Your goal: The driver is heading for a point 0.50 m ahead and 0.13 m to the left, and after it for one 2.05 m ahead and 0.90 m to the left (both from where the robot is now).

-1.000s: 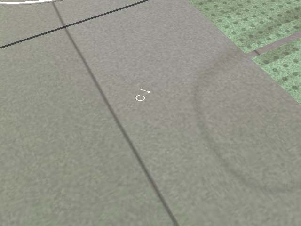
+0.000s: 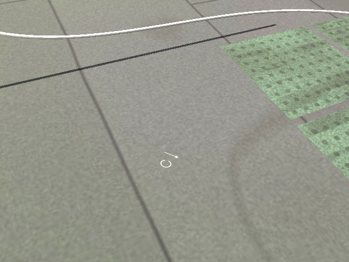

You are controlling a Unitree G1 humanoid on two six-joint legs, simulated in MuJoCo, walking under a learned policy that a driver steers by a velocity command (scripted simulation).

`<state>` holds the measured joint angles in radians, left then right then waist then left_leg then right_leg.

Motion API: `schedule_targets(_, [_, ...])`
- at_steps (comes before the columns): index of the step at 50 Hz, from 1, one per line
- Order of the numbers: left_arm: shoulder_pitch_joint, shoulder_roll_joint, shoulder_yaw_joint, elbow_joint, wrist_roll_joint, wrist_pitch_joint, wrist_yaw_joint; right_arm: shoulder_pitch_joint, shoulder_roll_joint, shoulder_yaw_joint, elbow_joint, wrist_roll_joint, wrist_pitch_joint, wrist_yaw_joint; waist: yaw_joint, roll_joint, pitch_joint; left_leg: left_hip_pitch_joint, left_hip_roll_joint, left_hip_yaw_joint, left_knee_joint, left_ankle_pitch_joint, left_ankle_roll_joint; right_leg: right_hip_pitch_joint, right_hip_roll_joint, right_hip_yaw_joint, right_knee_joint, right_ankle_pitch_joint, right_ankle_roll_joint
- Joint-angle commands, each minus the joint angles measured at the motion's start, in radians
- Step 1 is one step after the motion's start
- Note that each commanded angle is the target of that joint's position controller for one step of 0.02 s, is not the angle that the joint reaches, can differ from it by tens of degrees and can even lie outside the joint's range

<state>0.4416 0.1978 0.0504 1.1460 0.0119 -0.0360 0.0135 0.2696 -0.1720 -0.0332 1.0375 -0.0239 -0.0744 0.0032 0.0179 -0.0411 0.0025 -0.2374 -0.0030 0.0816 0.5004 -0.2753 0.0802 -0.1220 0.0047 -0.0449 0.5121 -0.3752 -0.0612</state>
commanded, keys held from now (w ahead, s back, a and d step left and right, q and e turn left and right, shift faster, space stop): w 0.32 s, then w+q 0.68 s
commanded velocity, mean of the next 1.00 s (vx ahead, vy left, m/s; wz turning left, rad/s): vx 0.47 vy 0.00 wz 0.27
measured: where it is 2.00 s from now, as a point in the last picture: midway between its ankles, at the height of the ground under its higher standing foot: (114, 156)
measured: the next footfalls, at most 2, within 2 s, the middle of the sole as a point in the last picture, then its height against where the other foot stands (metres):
right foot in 0.44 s outside the picture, level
left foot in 0.98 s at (143, 232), level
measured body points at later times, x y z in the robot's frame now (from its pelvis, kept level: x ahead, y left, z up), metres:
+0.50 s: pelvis +0.25 -0.02 -0.01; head +0.29 -0.02 +0.43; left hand +0.40 +0.22 -0.14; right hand +0.18 -0.24 -0.16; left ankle +0.05 +0.09 -0.66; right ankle +0.35 -0.08 -0.73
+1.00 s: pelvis +0.53 +0.04 -0.02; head +0.56 +0.06 +0.43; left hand +0.39 +0.25 -0.17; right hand +0.77 -0.12 -0.13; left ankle +0.60 +0.11 -0.74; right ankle +0.36 -0.09 -0.70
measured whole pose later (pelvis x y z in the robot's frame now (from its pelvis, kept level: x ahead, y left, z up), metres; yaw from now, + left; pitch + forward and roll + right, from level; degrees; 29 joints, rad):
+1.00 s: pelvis +0.53 +0.04 -0.02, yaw +19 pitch +0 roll +0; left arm 0.43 0.18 0.05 1.03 0.02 -0.07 0.03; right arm 0.03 -0.20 -0.06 0.84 -0.05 -0.03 0.04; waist 0.03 0.00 0.07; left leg -0.44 -0.06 0.15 0.60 -0.18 0.18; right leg 0.01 -0.09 -0.32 0.73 -0.48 0.00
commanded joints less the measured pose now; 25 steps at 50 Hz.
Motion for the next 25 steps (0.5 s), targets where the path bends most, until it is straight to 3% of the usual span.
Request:
schedule_targets(1, [-0.172, 0.047, 0.001, -0.141, 0.019, -0.032, -0.016, 0.419, -0.200, -0.053, 0.089, -0.003, 0.008, -0.018, -0.165, 0.315, 0.084, 0.409, 0.401, -0.697, -0.403, -0.480, 0.166, -0.658, 0.045, -0.032, 0.456, -0.190, -0.042])
schedule_targets(2, [-0.196, 0.076, 0.009, -0.148, 0.038, -0.031, -0.025, 0.313, -0.161, -0.043, 0.060, -0.004, 0.013, -0.020, -0.102, 0.167, 0.158, 0.308, 0.388, -0.646, -0.384, -0.464, 0.173, -0.678, -0.032, 0.040, 0.564, -0.113, -0.051])
schedule_targets(3, [-0.194, 0.054, 0.005, -0.144, 0.030, -0.035, -0.035, 0.230, -0.135, -0.035, 0.030, 0.000, 0.006, -0.014, -0.063, 0.109, 0.164, 0.255, 0.341, -0.556, -0.386, -0.367, 0.149, -0.661, -0.056, 0.060, 0.578, -0.019, -0.050])
schedule_targets(4, [-0.176, 0.038, 0.003, -0.134, 0.021, -0.038, -0.041, 0.182, -0.121, -0.030, 0.012, 0.003, -0.002, -0.012, -0.033, 0.090, 0.154, 0.231, 0.297, -0.462, -0.398, -0.234, 0.124, -0.624, -0.075, 0.062, 0.560, 0.055, -0.038])
schedule_targets(6, [-0.175, 0.044, 0.008, -0.127, 0.026, -0.030, -0.047, 0.178, -0.088, -0.017, 0.012, 0.006, -0.020, -0.016, -0.015, 0.086, 0.122, 0.236, 0.240, -0.324, -0.396, 0.020, 0.098, -0.582, -0.082, 0.036, 0.529, 0.134, -0.009])
schedule_targets(9, [-0.250, 0.033, 0.009, -0.160, 0.023, -0.014, -0.048, 0.254, -0.081, -0.009, 0.043, 0.007, -0.032, -0.019, -0.018, 0.108, 0.111, 0.262, 0.212, -0.215, -0.363, 0.329, 0.101, -0.610, -0.073, -0.005, 0.485, 0.187, 0.019])
schedule_targets(13, [-0.443, 0.012, -0.007, -0.241, 0.013, -0.009, -0.049, 0.266, -0.087, -0.002, 0.045, 0.004, -0.033, -0.019, -0.046, 0.133, 0.144, 0.207, 0.176, -0.133, -0.368, 0.460, 0.103, -0.550, -0.049, -0.055, 0.248, 0.278, 0.030])
schedule_targets(16, [-0.502, 0.025, -0.010, -0.275, 0.007, -0.009, -0.047, 0.280, -0.109, -0.008, 0.053, 0.005, -0.037, -0.022, -0.053, 0.148, 0.147, 0.226, 0.197, -0.114, -0.363, 0.543, 0.102, -0.455, -0.027, -0.080, 0.115, 0.307, -0.003])
schedule_targets(18, [-0.481, 0.051, 0.000, -0.284, 0.007, -0.015, -0.039, 0.265, -0.120, -0.010, 0.054, 0.004, -0.037, -0.024, -0.026, 0.139, 0.131, 0.265, 0.219, -0.125, -0.296, 0.716, 0.094, -0.383, -0.008, -0.072, 0.078, 0.283, -0.037])
schedule_targets(20, [-0.302, 0.091, 0.021, -0.236, 0.005, -0.029, -0.025, 0.224, -0.149, -0.019, 0.045, 0.002, -0.033, -0.025, 0.054, 0.134, 0.032, 0.297, 0.207, -0.115, -0.083, 0.946, 0.071, -0.190, 0.040, -0.071, 0.038, 0.231, -0.068])
schedule_targets(21, [-0.132, 0.117, 0.037, -0.182, 0.011, -0.040, -0.015, 0.202, -0.154, -0.021, 0.038, 0.006, -0.029, -0.022, 0.126, 0.105, -0.057, 0.223, 0.167, -0.094, 0.118, 0.874, 0.055, 0.026, 0.035, -0.064, -0.027, 0.269, -0.084])
schedule_targets(22, [0.023, 0.200, 0.061, -0.157, 0.038, -0.049, -0.003, 0.216, -0.113, -0.010, 0.012, 0.014, -0.027, -0.014, 0.163, 0.020, -0.180, 0.029, 0.111, -0.071, 0.402, 0.537, 0.044, 0.274, -0.173, 0.155, -0.054, 0.101, -0.116])
schedule_targets(23, [0.047, 0.285, 0.078, -0.164, 0.055, -0.047, -0.010, 0.367, 0.024, 0.012, 0.003, 0.055, -0.018, -0.008, 0.081, -0.204, -0.318, -0.300, -0.057, -0.041, 0.775, -0.241, 0.009, 0.507, -0.476, 0.651, -0.182, -0.027, -0.242])
schedule_targets(24, [-0.044, 0.224, 0.070, -0.180, 0.020, -0.033, -0.017, 0.284, -0.100, -0.019, 0.008, 0.030, -0.008, -0.011, 0.078, -0.041, -0.258, -0.358, -0.012, -0.145, 0.848, -0.183, 0.029, 0.376, -0.430, 0.709, -0.281, -0.199, -0.221])
schedule_targets(25, [-0.168, 0.154, 0.049, -0.203, 0.013, -0.038, -0.017, 0.178, -0.111, -0.028, -0.027, 0.022, -0.007, -0.008, 0.039, -0.008, -0.089, -0.383, 0.039, -0.139, 0.822, -0.077, 0.034, 0.207, -0.396, 0.533, -0.307, -0.196, -0.179])
Keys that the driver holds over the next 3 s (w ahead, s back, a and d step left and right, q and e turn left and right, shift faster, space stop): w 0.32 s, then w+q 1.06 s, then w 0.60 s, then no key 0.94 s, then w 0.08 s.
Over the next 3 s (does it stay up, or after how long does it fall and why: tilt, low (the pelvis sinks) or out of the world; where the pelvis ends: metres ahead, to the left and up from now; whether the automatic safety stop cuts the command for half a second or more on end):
stays up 1.13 0.40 0.01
